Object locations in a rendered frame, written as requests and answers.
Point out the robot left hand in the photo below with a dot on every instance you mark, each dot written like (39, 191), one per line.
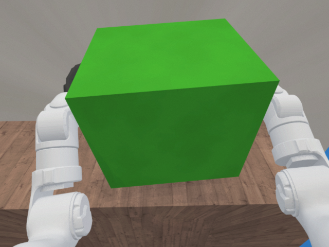
(70, 77)

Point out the pedestal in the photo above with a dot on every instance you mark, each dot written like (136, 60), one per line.
(228, 212)

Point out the left robot forearm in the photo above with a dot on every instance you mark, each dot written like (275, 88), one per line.
(56, 146)

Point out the robot right upper arm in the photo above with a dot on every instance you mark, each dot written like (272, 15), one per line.
(304, 193)

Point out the robot left upper arm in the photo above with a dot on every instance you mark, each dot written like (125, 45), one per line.
(58, 221)

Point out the carton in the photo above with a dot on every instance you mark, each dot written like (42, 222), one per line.
(170, 102)

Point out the right robot forearm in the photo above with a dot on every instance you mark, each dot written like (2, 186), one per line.
(293, 143)

